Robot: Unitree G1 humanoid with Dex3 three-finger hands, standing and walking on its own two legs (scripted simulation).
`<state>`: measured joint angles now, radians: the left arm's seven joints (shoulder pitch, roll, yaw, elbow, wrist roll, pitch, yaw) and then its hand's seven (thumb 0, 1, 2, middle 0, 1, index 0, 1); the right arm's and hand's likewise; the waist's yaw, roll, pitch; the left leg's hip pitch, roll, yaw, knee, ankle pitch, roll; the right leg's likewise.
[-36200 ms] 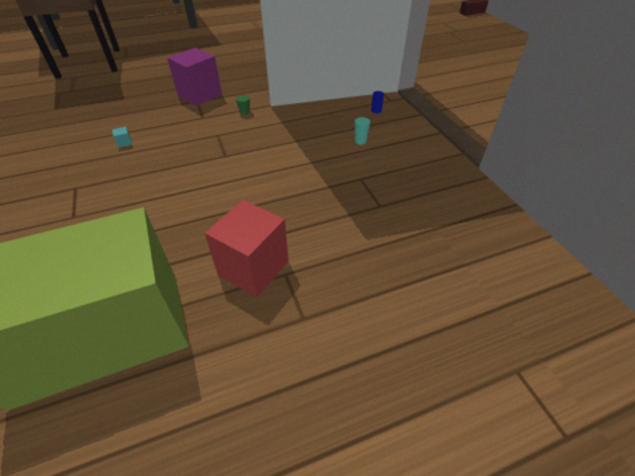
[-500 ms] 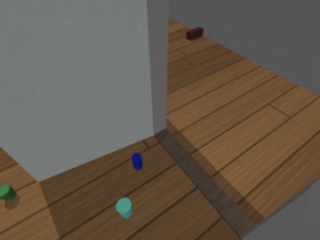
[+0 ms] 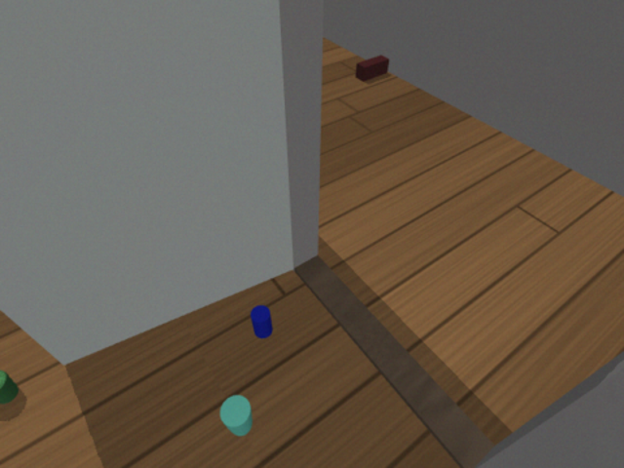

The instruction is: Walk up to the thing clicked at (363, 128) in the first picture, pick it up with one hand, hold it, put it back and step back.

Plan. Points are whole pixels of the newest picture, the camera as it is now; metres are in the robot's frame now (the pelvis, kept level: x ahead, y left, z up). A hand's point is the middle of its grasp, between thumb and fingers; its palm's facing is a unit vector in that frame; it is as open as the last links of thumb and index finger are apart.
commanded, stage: stand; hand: left
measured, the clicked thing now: (238, 417) +0.41 +0.23 -0.72
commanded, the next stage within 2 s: step back in 0.40 s
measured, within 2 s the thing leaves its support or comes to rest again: neither
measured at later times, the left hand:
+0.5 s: hand out of the picture +0.07 +0.26 -0.16, palm faces -0.02 -0.93 -0.36, open 7.4 cm
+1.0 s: hand out of the picture +0.02 +0.26 -0.16, palm faces +0.03 -0.92 -0.40, open 7.4 cm
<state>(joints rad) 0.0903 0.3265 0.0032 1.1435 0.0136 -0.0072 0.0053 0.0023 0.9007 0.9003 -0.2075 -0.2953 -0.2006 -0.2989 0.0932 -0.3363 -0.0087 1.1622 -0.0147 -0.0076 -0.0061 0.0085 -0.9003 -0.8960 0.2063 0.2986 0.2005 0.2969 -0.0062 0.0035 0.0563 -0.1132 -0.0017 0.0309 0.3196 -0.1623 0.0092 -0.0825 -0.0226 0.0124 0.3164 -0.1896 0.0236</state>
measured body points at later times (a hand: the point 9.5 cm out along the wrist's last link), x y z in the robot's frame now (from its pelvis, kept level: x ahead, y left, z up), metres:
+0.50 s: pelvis -0.01 +0.00 -0.01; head +0.02 +0.00 +0.44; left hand +0.07 +0.31 -0.14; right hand +0.07 -0.30 -0.14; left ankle +0.01 +0.11 -0.75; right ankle -0.01 -0.13 -0.75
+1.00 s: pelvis -0.11 -0.01 -0.03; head -0.03 -0.01 +0.42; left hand +0.02 +0.30 -0.14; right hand -0.02 -0.33 -0.16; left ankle -0.16 +0.12 -0.72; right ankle -0.01 -0.13 -0.75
